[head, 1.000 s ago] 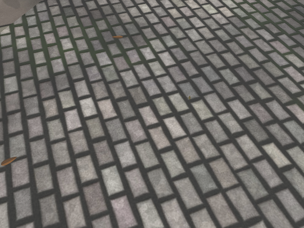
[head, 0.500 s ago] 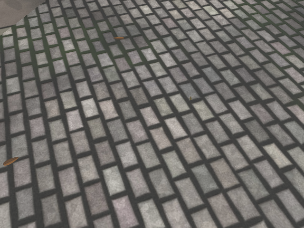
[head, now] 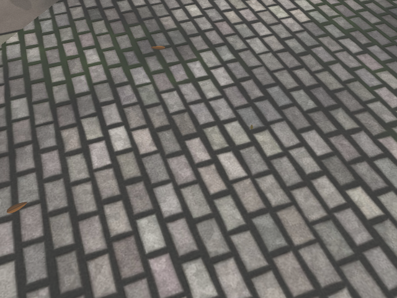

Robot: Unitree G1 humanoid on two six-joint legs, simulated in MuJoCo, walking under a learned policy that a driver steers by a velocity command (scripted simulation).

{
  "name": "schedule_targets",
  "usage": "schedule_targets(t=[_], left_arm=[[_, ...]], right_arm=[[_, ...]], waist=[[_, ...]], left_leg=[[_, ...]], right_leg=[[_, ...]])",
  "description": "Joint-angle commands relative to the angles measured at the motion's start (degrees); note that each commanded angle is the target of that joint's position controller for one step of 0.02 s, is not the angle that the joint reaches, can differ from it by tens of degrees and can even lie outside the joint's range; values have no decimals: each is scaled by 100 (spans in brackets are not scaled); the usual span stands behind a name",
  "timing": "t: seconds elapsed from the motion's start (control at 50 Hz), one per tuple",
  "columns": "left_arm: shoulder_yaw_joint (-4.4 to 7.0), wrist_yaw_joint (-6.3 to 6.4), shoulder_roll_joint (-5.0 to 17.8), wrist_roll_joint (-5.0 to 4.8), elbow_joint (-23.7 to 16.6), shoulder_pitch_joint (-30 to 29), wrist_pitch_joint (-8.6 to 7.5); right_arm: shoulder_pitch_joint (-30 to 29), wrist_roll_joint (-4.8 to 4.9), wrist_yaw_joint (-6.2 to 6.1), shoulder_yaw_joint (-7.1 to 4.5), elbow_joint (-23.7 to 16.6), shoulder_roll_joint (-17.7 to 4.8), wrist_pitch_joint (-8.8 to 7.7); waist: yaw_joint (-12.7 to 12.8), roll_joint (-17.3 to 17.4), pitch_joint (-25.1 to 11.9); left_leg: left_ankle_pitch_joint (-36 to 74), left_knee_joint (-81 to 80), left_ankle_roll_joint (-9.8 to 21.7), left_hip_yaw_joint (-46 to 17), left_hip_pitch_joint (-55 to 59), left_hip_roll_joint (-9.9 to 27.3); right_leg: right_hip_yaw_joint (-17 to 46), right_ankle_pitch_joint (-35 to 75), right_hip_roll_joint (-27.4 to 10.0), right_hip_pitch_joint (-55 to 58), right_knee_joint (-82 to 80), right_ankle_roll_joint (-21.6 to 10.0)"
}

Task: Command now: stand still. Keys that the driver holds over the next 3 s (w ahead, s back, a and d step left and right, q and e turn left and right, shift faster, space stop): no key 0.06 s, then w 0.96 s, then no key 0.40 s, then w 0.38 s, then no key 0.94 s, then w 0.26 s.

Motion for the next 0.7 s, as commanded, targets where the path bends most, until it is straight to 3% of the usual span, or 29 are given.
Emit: schedule_targets(t=[0.02, 0.06, 0.08, 0.12, 0.16, 0.22, 0.26, 0.28, 0.3, 0.34, 0.36, 0.38, 0.4, 0.42, 0.44, 0.46, 0.48, 0.5, 0.54, 0.56, 0.62, 0.66, 0.7], left_arm=[[76, 20, 541, -2, -114, 227, -34], [72, 23, 529, -3, -107, 258, -34], [55, 26, 459, 1, -44, 374, -29], [115, 53, 612, -65, -56, 412, -15], [127, 46, 609, -95, -151, 393, -108], [122, -36, 486, -142, -261, 372, -354], [92, -113, 315, -155, -417, 139, -492], [68, -145, 202, -172, -486, 72, -555], [67, -164, 223, -173, -538, -1, -600], [71, -200, 199, -194, -442, 388, -663], [116, -200, 273, -207, -232, 942, -675], [225, -178, 559, -192, 35, 1724, -671], [457, -184, 1318, -208, 287, 2643, -669], [410, -238, 1271, -96, 223, 2796, -698], [277, -234, 838, -14, 90, 2371, -718], [220, -252, 688, -1, -54, 2051, -715], [183, -277, 678, -24, -118, 1861, -686], [106, -280, 515, -23, -150, 1792, -625], [50, -224, 450, -6, -187, 1791, -519], [28, -176, 433, 12, -249, 1684, -493], [70, -50, 804, 18, -426, 1543, -502], [144, -23, 1020, -67, -350, 1786, -554], [183, -26, 1011, -129, -312, 1815, -566]], right_arm=[[333, 3, -16, -78, -100, -531, -29], [363, 4, -16, -77, -104, -518, -30], [485, 1, -19, -60, -43, -443, -24], [500, 65, -50, -118, -70, -585, -6], [492, 101, -47, -136, -172, -610, -87], [774, 158, 30, -175, -199, -625, -304], [1167, 188, 84, -247, -141, -815, -393], [1280, 191, 102, -295, -124, -965, -410], [1248, 184, 112, -314, -171, -1018, -413], [790, 191, 135, -309, -386, -1033, -412], [359, 217, 151, -291, -565, -973, -396], [-181, 232, 161, -262, -801, -877, -415], [-423, 211, 173, -182, -1075, -518, -549], [-351, 182, 178, -181, -1117, -543, -673], [-269, 239, 247, -218, -1076, -677, -732], [-213, 285, 310, -204, -1047, -610, -752], [-331, 268, 330, -222, -1096, -614, -762], [-468, 195, 335, -264, -1153, -648, -746], [-564, 191, 408, -220, -1255, -434, -680], [-787, 171, 430, -194, -1352, -401, -651], [-1749, 126, 437, -63, -1776, -215, -606], [-2013, 175, 449, -80, -1949, -385, -567], [-2117, 205, 475, -127, -2066, -599, -560]], waist=[[3, 10, 56], [3, 11, 61], [3, 5, -79], [6, 6, 196], [-2, 30, 611], [-98, 170, 600], [-238, 579, 530], [-221, 918, 498], [-186, 955, 579], [161, 939, 628], [471, 800, 572], [828, 267, 484], [1034, -1434, 209], [955, -1663, 28], [644, -839, 211], [470, -539, 209], [367, -301, 298], [304, -190, 297], [210, -458, 348], [198, -385, 446], [318, -400, 652], [301, -563, 667], [195, -555, 670]], left_leg=[[506, -488, 114, -72, -124, 97], [512, -487, 119, -73, -128, 95], [-29, -512, 131, -15, -70, 38], [-1817, -385, 294, 16, -379, -80], [-2658, -422, 507, -274, -760, 98], [-2605, -521, 812, -847, -525, 470], [-2820, -1026, 1140, -1720, 34, 970], [-2906, -1401, 1351, -2368, 220, 1399], [-2773, -1580, 1464, -2736, 95, 1652], [-2183, -1392, 1318, -2429, -416, 1575], [-1644, -1071, 1060, -1836, -977, 1232], [-653, -117, 709, -1003, -1780, 717], [-1, 2088, 244, 296, -2956, -202], [-1391, 3485, 216, 13, -3852, -315], [-1350, 4304, 367, -342, -4290, 15], [-943, 4594, 476, -365, -4465, 180], [-567, 4529, 519, -248, -4682, 364], [-256, 4419, 539, -145, -4652, 520], [53, 3902, 398, 65, -4214, 625], [378, 3444, 309, 190, -3947, 596], [1487, 1447, 146, 536, -2582, 265], [1758, 847, 206, 489, -2150, 151], [1809, 357, 377, 378, -2111, 105]], right_leg=[[137, 592, -176, -91, -506, -145], [132, 601, -175, -95, -500, -141], [78, 32, -120, -39, -532, -149], [20, -1879, 12, -405, -404, -296], [234, -2682, -142, -854, -390, -472], [341, -2277, -268, -1141, -47, -568], [-7, -1623, -69, -1611, 614, -479], [-283, -1142, 21, -1734, 1081, -444], [-324, -970, -34, -1687, 1217, -500], [-343, -990, -81, -958, 665, -663], [-289, -765, -72, 33, 38, -710], [365, -606, -375, 1073, -462, -820], [2232, -432, -1352, 2330, -1217, -1311], [3656, 356, -2194, 2786, -1494, -1691], [3240, 855, -2228, 2757, -1294, -1609], [2641, 1237, -2046, 2692, -1276, -1472], [2142, 1601, -1935, 2635, -1370, -1350], [1669, 2107, -1748, 2491, -1473, -1181], [1070, 2414, -1513, 1923, -1691, -1069], [792, 2308, -1326, 1514, -1875, -1022], [244, 2007, -975, 273, -2342, -946], [275, 1899, -1178, 434, -2539, -965], [216, 2414, -1355, 1033, -2342, -875]])
Next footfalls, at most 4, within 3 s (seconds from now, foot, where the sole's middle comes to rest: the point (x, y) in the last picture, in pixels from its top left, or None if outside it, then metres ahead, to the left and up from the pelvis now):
0.80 left None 0.46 0.11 -0.78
1.28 right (239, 244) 0.70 -0.11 -0.78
1.64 left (177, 262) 0.63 0.11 -0.78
2.04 right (244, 202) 0.88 -0.15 -0.78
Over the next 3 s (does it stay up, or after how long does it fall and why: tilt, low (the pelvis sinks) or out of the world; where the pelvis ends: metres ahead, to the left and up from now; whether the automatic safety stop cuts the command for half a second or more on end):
stays up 0.87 -0.03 -0.02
